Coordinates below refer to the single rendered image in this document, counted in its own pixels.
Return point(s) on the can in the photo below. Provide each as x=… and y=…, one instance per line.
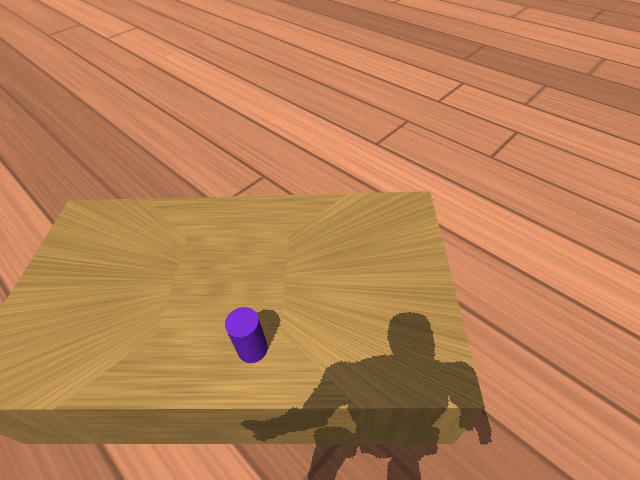
x=245, y=331

